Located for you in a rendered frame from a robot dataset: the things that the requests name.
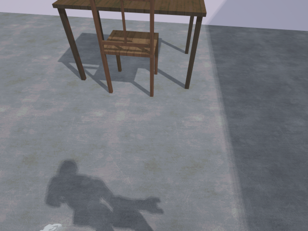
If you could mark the chair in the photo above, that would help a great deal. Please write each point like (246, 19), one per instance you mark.
(128, 43)

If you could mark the table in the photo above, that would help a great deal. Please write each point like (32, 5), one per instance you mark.
(170, 7)

